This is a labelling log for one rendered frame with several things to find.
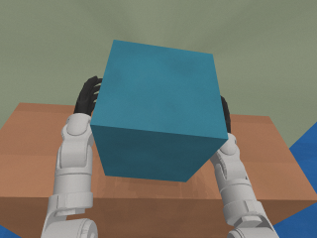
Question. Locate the left robot upper arm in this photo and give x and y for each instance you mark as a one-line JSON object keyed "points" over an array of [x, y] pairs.
{"points": [[75, 228]]}

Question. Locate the right robot forearm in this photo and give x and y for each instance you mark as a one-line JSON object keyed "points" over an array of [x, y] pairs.
{"points": [[241, 208]]}

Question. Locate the carton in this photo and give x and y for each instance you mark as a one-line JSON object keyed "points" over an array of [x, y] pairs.
{"points": [[158, 113]]}

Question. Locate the robot right hand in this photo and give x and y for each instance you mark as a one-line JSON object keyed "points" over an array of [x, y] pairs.
{"points": [[226, 114]]}

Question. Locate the left robot forearm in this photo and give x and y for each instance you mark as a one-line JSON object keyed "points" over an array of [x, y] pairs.
{"points": [[73, 170]]}

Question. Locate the pedestal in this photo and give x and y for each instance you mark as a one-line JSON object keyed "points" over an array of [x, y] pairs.
{"points": [[141, 207]]}

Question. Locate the right robot upper arm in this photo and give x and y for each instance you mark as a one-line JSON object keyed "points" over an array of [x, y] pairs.
{"points": [[252, 232]]}

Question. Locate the robot left hand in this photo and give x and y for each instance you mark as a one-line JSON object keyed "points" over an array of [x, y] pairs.
{"points": [[85, 102]]}

